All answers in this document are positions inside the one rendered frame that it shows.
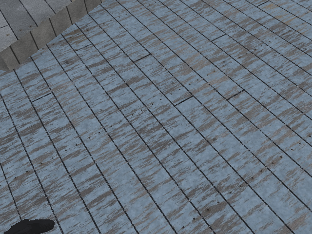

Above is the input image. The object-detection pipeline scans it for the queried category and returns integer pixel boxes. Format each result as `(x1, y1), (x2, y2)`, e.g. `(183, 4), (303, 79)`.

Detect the robot left hand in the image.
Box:
(4, 218), (55, 234)

